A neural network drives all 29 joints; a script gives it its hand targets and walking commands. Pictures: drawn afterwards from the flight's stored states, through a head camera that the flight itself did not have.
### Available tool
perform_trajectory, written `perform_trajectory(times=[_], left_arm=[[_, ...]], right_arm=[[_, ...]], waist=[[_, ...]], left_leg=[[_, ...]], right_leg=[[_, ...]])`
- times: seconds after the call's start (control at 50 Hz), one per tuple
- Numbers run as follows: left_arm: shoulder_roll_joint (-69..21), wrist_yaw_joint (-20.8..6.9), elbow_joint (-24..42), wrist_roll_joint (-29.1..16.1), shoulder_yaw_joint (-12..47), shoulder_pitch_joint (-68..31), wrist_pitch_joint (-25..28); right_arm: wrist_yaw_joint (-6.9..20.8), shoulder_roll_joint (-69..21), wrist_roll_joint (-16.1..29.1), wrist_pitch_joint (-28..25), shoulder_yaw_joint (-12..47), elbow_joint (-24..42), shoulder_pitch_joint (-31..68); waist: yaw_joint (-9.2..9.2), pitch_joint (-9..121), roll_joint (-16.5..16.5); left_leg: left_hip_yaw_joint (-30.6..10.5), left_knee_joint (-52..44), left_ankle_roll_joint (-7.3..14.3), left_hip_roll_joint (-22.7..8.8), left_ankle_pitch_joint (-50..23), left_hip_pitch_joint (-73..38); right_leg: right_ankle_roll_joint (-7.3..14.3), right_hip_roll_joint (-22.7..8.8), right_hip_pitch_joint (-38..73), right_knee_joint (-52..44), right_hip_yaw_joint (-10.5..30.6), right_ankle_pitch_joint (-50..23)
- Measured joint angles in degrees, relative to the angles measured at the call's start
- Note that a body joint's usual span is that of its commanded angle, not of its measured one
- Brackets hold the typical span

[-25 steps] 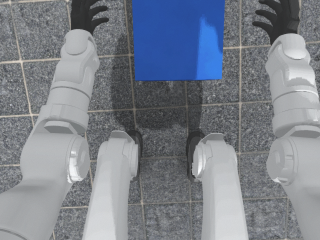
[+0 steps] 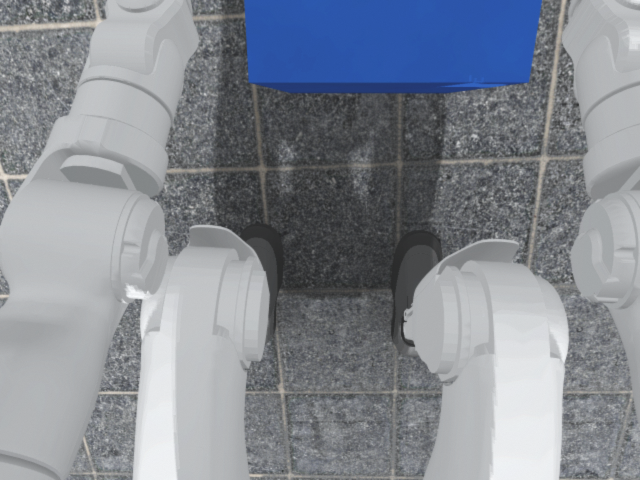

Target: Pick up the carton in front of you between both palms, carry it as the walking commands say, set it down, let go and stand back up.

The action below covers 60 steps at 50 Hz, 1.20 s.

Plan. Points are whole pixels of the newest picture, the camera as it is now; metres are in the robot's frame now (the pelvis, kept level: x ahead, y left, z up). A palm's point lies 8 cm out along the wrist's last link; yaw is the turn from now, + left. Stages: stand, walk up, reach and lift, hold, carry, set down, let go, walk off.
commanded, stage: reach and lift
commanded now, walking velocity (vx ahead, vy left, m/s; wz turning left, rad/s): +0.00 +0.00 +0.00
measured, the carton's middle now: out of the picture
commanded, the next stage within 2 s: none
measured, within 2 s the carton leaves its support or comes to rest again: leaves its support in 0.74 s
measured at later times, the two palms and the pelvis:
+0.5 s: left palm out of the picture +0.55 +0.12 -0.17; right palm out of the picture +0.55 -0.18 -0.17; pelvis -0.01 +0.00 +0.00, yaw +0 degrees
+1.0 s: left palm out of the picture +0.53 +0.11 -0.06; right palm out of the picture +0.53 -0.19 -0.07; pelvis +0.01 +0.01 +0.02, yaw -2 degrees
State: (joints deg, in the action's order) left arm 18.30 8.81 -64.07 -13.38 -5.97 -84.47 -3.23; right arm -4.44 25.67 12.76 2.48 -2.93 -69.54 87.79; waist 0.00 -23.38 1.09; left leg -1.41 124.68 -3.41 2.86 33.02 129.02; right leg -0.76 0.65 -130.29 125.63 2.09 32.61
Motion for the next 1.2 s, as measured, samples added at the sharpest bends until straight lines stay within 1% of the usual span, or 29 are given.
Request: perform_trajectory(times=[0.14, 0.22, 0.32, 0.42, 0.44, 0.48, 0.5, 0.58, 0.62, 0.66, 0.7, 0.74, 0.8, 0.84, 0.88, 0.92, 0.94, 1.02, 1.06, 1.12, 1.2], left_arm=[[-0.84, 0.53, 1.74, -1.19, 1.65, 1.77, 1.02], [-1.95, 0.30, 0.11, 0.01, 0.37, 2.30, 1.23], [-2.77, 0.02, -0.90, 1.78, -1.94, 2.48, 1.24], [-2.97, -0.29, -0.93, 1.18, -1.05, 0.51, 1.16], [-3.31, -0.43, -0.87, 1.12, -0.64, -0.12, 1.10], [-4.17, 0.72, -0.85, 1.53, -1.32, -1.44, 1.10], [-4.30, 1.08, -0.82, 2.01, -2.07, -1.94, 1.05], [-5.08, 0.62, -0.32, 5.97, -6.79, -3.19, -0.95], [-5.65, -0.06, 1.27, 7.87, -8.76, -2.69, -2.43], [-6.02, -0.53, 3.04, 9.18, -10.06, -1.64, -3.67], [-5.92, -1.00, 4.11, 9.79, -10.57, -0.99, -5.14], [-5.99, -0.71, 5.91, 9.73, -10.76, -0.10, -6.73], [-6.75, 1.08, 9.39, 8.47, -10.27, 1.72, -8.52], [-8.20, 2.48, 12.55, 8.04, -10.22, 3.75, -9.31], [-9.98, 2.42, 16.13, 8.49, -11.53, 7.12, -9.82], [-12.09, 1.76, 18.66, 9.95, -13.79, 11.06, -10.19], [-13.06, 1.26, 19.60, 10.85, -15.05, 13.17, -10.47], [-15.75, -0.80, 21.22, 15.19, -19.03, 19.61, -12.16], [-16.62, -1.77, 20.76, 18.11, -20.73, 20.77, -13.19], [-18.02, -2.65, 20.86, 21.76, -22.74, 21.39, -14.38], [-19.42, -3.65, 20.71, 25.67, -25.49, 20.61, -15.25]], right_arm=[[-0.22, -0.17, 1.29, -0.79, 0.99, 1.46, -1.37], [-0.04, -1.37, 0.96, -0.77, 1.26, 0.78, -1.98], [0.08, -2.38, 0.11, -0.24, 1.40, 0.23, -2.51], [0.10, -3.82, 0.13, -0.01, 2.69, 0.35, -0.49], [-0.46, -4.14, 0.07, -0.10, 2.58, 0.19, 0.30], [-1.49, -4.35, -0.79, 0.14, 1.79, -0.90, 2.14], [-1.43, -4.31, -1.51, 0.27, 1.07, -1.41, 2.95], [-0.63, -4.39, -5.69, 2.35, -1.98, -2.26, 5.04], [0.66, -4.52, -7.19, 3.79, -3.32, -0.96, 4.57], [1.24, -5.13, -8.08, 5.12, -4.67, 1.11, 3.44], [1.87, -5.72, -8.40, 6.32, -5.62, 3.28, 1.81], [2.03, -6.44, -8.43, 7.34, -5.94, 5.75, -0.21], [0.64, -7.41, -7.59, 8.74, -5.33, 10.65, -3.98], [-2.36, -8.37, -6.99, 10.07, -5.17, 14.80, -6.91], [-2.26, -9.26, -6.96, 11.57, -6.22, 18.90, -10.13], [-1.79, -10.80, -8.13, 13.35, -7.80, 21.53, -12.99], [-1.48, -11.80, -9.15, 14.21, -8.58, 22.18, -14.27], [0.04, -16.09, -15.29, 16.48, -12.41, 22.12, -18.27], [0.92, -17.73, -18.62, 16.95, -15.03, 21.14, -19.38], [2.22, -19.29, -21.89, 17.20, -18.71, 21.03, -20.84], [3.31, -20.18, -24.25, 17.62, -21.85, 21.30, -21.39]], waist=[[0.43, 2.00, 0.27], [0.65, 3.62, 0.43], [0.41, 4.52, 0.36], [0.23, 3.09, -0.10], [0.24, 2.56, -0.14], [0.26, 1.43, -0.13], [0.33, 0.92, -0.09], [0.62, -0.19, 0.08], [0.70, -0.02, 0.33], [0.77, 0.20, 0.49], [0.90, 0.98, 0.78], [1.10, 2.09, 1.04], [1.12, 4.34, 1.48], [0.82, 6.31, 1.93], [0.41, 9.05, 2.29], [0.12, 12.87, 2.47], [0.01, 15.03, 2.50], [0.91, 23.53, 1.60], [1.35, 26.41, 1.07], [1.69, 28.82, 0.53], [0.96, 30.16, -0.09]], left_leg=[[-0.07, 1.49, -0.24, 0.01, 1.46, 0.41], [0.04, 1.44, -0.17, -0.28, 1.50, 0.46], [0.26, 0.65, -0.05, -0.48, 0.67, 0.56], [0.31, -0.55, -0.07, -0.38, -0.65, 0.33], [0.27, -0.75, -0.06, -0.33, -0.89, 0.23], [0.23, -1.05, -0.03, -0.19, -1.29, 0.02], [0.24, -1.12, -0.01, -0.12, -1.43, -0.10], [0.40, -0.57, 0.14, 0.14, -1.54, -0.41], [0.35, 0.05, 0.20, 0.37, -1.44, -0.08], [0.26, 0.68, 0.25, 0.45, -1.15, 0.09], [0.14, 1.18, 0.27, 0.55, -0.83, 0.45], [0.03, 1.51, 0.26, 0.67, -0.53, 0.93], [-0.10, 1.63, 0.18, 0.76, -0.16, 1.55], [-0.29, 1.40, 0.02, 0.99, 0.19, 1.47], [-0.65, 0.85, -0.44, 1.45, 0.77, 0.92], [-1.00, -0.18, -1.09, 1.86, 1.30, 0.17], [-1.12, -1.12, -0.73, 1.87, -0.91, -0.41], [-1.38, -4.77, -0.78, 1.99, 1.92, -2.70], [-1.50, -7.53, -1.12, 1.60, 0.98, -4.04], [-1.59, -11.68, -0.59, 1.17, -0.58, -6.19], [-1.41, -16.31, 0.04, 0.84, -2.54, -8.67]], right_leg=[[0.17, 0.00, -0.56, 1.60, -0.06, 1.43], [0.05, 0.31, -0.78, 1.48, 0.05, 1.20], [-0.06, 0.54, -1.07, 0.72, 0.27, 0.23], [0.01, 0.46, -0.79, -0.40, 0.32, -0.98], [0.01, 0.41, -0.63, -0.63, 0.28, -1.18], [-0.01, 0.28, -0.26, -0.97, 0.24, -1.46], [-0.03, 0.21, -0.07, -1.04, 0.26, -1.53], [-0.13, 0.04, 0.38, -0.40, 0.45, -1.42], [-0.15, -0.15, 0.22, 0.23, 0.40, -1.14], [-0.14, -0.19, 0.13, 0.81, 0.31, -0.81], [-0.10, -0.27, -0.13, 1.25, 0.20, -0.44], [-0.05, -0.37, -0.51, 1.55, 0.09, -0.07], [-0.05, -0.36, -1.09, 1.63, 0.02, 0.33], [-0.20, -0.17, -1.06, 1.33, 0.08, 0.54], [-0.51, 0.28, -0.70, 0.63, 0.27, 0.70], [-0.85, 0.87, -0.25, -0.54, 0.57, 0.71], [-1.01, 1.23, 0.10, -1.31, 0.60, 0.66], [-1.29, 2.20, 1.79, -5.63, 1.18, -0.09], [-1.21, 2.49, 3.09, -8.52, 1.17, -1.00], [-1.13, 2.66, 5.37, -12.96, 1.12, -2.73], [-1.28, 2.99, 7.86, -17.84, 1.47, -5.04]])
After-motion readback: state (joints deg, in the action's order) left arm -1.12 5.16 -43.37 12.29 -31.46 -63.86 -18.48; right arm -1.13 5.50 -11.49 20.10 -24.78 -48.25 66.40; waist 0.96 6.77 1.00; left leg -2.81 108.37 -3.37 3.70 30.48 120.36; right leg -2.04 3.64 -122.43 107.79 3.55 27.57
